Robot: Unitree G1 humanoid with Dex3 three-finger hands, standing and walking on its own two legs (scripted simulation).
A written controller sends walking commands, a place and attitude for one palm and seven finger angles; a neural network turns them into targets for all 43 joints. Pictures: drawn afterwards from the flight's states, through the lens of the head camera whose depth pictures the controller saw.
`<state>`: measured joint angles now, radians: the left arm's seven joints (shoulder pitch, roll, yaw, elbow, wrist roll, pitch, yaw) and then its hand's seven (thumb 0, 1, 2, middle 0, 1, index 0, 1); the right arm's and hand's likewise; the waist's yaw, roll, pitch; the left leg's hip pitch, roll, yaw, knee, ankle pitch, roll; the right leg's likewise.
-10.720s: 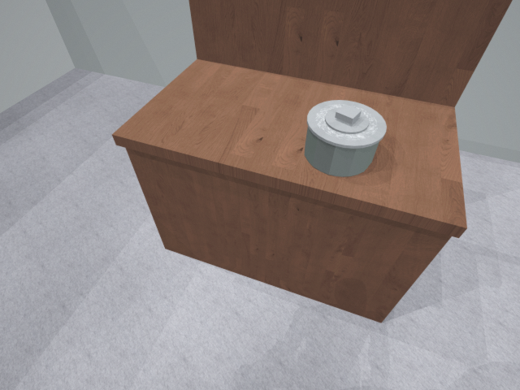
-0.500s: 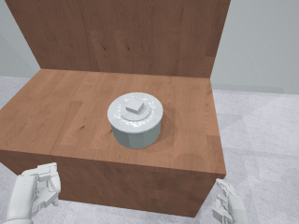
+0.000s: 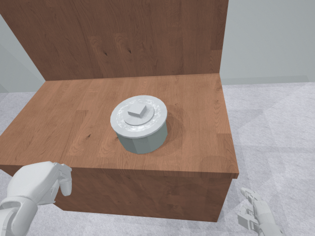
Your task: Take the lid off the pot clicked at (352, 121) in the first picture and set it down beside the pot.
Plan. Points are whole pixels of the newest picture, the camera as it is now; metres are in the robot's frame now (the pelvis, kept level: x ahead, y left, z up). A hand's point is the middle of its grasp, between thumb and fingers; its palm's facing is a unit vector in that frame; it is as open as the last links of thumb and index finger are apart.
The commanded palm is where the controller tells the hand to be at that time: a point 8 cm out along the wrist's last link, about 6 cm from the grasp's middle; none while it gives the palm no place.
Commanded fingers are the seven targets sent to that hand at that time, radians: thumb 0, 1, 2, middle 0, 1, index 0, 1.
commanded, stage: reach forward and open the fingers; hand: left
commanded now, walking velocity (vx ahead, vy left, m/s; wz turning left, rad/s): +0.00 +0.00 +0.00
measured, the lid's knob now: (137, 109) +0.50 +0.14 +0.03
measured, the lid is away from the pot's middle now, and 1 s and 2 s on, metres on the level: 0.00 0.00 0.00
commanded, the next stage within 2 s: move the open hand above the knob in 0.72 s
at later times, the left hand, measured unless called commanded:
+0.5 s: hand (54, 166) +0.24 +0.28 +0.10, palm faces -0.18 -0.07 -0.98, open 8.9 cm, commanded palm +0.23 +0.26 +0.15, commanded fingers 0.00 -0.26 1.33 -0.82 -0.08 -0.82 -0.08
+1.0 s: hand (71, 141) +0.30 +0.26 +0.11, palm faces -0.18 -0.02 -0.98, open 10.1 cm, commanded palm +0.29 +0.25 +0.16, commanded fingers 0.00 -0.28 1.38 -0.83 -0.08 -0.83 -0.08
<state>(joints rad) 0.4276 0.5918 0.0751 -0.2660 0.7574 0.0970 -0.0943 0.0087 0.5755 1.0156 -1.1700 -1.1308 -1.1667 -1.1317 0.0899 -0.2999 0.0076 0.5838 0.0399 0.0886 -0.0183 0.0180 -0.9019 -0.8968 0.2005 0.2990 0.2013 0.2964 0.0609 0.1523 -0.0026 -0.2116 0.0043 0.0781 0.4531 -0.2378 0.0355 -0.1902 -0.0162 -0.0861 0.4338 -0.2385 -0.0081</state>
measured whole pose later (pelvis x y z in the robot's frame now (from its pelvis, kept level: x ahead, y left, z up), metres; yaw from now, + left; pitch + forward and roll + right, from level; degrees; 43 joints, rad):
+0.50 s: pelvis -0.02 +0.01 +0.00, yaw +1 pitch -2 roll -1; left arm 0.07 0.61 0.04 -0.08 0.77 0.02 -0.18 0.00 -0.12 1.27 -0.89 -0.25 -0.88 -0.25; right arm 0.11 -0.29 0.01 0.60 0.05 0.11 0.00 0.02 -0.90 -0.90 0.20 0.30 0.20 0.30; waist 0.05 0.14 0.05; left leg -0.19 -0.02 0.07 0.39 -0.18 0.05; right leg -0.16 -0.03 -0.09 0.37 -0.18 0.00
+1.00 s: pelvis -0.01 +0.02 +0.00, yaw +2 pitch +0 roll +0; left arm -0.20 0.61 -0.11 0.02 0.81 0.07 -0.25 0.00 -0.27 1.37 -0.84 -0.08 -0.84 -0.08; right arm 0.10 -0.29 0.03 0.60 0.05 0.10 0.00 0.02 -0.90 -0.90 0.20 0.30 0.20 0.30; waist 0.04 0.12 0.03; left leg -0.20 -0.04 0.07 0.39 -0.19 0.06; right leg -0.18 -0.06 -0.10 0.39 -0.20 0.02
